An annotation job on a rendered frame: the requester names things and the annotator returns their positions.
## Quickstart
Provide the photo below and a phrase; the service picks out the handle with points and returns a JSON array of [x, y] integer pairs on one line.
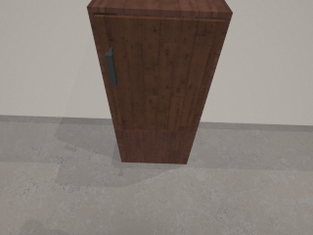
[[111, 67]]

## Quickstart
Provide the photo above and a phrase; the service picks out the cupboard door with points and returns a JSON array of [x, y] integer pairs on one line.
[[163, 66]]

